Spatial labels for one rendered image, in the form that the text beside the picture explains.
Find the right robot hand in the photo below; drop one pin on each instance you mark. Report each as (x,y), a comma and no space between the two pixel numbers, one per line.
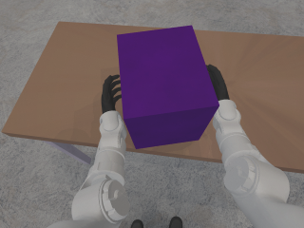
(218,83)

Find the right robot upper arm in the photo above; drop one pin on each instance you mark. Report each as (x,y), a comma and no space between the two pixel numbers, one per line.
(261,190)

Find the robot right foot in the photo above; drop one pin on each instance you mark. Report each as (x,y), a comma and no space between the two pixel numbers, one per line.
(175,222)

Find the left robot hand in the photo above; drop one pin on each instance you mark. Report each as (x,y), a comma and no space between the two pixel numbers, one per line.
(108,100)

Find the table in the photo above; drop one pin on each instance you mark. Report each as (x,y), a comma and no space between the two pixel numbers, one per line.
(61,103)

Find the robot right forearm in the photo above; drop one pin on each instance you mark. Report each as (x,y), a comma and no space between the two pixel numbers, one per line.
(231,138)

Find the left robot upper arm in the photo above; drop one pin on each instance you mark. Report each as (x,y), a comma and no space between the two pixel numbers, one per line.
(101,205)

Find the carton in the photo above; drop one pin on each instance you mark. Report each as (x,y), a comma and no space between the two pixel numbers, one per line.
(167,93)

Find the robot left forearm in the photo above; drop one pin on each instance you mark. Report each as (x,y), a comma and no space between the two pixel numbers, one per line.
(110,155)

